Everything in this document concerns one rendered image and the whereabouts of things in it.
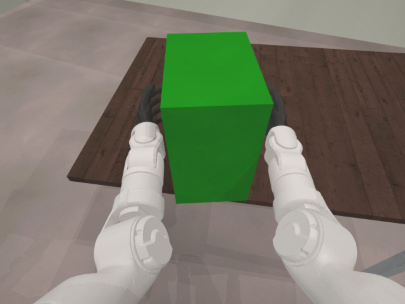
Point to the robot left upper arm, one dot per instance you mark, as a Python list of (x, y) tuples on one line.
[(128, 256)]

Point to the carton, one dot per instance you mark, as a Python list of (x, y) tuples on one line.
[(215, 108)]

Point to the right robot hand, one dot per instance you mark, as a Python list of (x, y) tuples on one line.
[(278, 115)]

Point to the robot right upper arm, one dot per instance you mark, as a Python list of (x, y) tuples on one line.
[(320, 256)]

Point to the robot left forearm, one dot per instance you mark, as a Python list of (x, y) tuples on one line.
[(142, 181)]

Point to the robot right forearm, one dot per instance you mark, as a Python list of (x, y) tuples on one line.
[(290, 179)]

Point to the left robot hand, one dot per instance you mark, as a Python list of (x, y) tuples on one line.
[(144, 112)]

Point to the table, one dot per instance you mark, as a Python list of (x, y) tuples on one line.
[(347, 108)]

